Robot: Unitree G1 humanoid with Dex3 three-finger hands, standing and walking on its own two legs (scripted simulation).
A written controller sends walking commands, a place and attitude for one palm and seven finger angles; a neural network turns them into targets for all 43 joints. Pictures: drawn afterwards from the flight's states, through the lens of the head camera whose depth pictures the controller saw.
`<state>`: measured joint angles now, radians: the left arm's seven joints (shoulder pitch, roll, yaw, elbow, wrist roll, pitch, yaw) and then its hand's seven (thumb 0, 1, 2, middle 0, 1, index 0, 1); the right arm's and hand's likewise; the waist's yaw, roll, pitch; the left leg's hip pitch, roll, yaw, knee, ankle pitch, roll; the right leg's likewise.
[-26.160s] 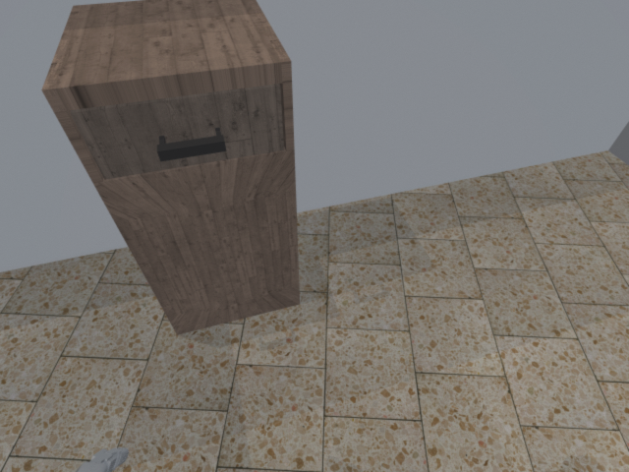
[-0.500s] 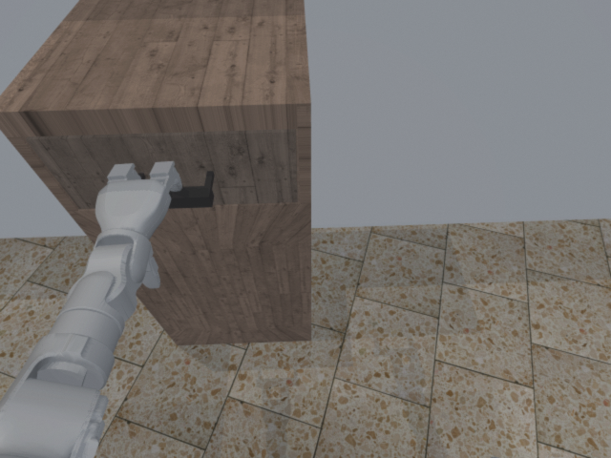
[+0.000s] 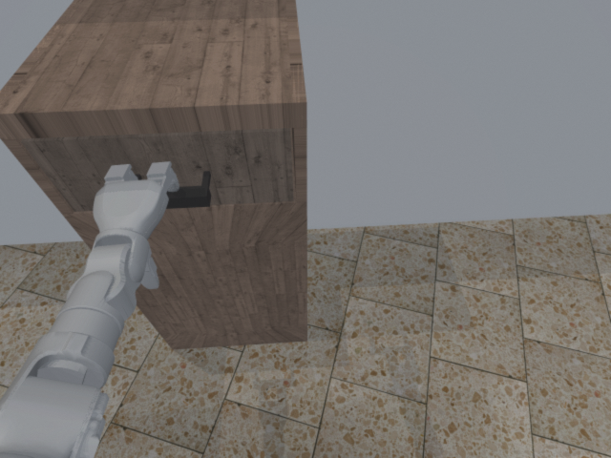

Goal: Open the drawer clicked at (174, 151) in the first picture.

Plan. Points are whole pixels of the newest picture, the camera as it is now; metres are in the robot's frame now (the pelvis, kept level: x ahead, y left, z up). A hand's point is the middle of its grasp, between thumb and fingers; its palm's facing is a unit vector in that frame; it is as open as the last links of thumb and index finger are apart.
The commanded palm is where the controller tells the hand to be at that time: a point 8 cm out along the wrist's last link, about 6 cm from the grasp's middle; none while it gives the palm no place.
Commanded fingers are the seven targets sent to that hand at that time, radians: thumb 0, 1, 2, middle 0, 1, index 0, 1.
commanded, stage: lift the fingers back up to retry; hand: left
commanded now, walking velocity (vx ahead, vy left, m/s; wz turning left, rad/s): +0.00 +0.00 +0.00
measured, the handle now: (169, 188) +0.51 +0.25 +0.04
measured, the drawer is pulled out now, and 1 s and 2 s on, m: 0.00 0.00 0.00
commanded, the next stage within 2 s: re-aim the fingers above the handle in 0.78 s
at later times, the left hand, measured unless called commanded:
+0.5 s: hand (142, 208) +0.42 +0.25 +0.09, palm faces +0.06 -0.03 -1.00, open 13.9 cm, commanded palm +0.39 +0.25 +0.15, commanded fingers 0.00 -0.50 0.30 -0.30 -1.20 -0.30 -1.20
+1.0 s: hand (134, 214) +0.39 +0.24 +0.11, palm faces +0.05 -0.03 -1.00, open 13.8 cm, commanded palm +0.38 +0.25 +0.16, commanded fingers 0.00 -0.50 0.30 -0.30 -1.20 -0.30 -1.20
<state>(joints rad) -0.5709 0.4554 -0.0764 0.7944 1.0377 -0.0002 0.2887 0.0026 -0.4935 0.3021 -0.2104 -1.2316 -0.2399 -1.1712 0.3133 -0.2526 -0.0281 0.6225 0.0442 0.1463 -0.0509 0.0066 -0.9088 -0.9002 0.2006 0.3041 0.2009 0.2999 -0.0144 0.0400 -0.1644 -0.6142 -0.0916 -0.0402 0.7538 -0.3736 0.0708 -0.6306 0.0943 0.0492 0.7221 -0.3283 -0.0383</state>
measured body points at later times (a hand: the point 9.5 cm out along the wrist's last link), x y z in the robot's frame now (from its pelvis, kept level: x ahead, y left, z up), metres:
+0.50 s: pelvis +0.01 +0.01 +0.01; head +0.05 -0.01 +0.46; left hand +0.41 +0.25 +0.14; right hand +0.13 -0.25 -0.11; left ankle -0.01 +0.07 -0.71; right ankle +0.01 -0.10 -0.71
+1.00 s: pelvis +0.01 -0.01 +0.02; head +0.05 -0.03 +0.46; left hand +0.39 +0.24 +0.16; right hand +0.18 -0.25 -0.10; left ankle -0.01 +0.07 -0.71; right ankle +0.01 -0.10 -0.71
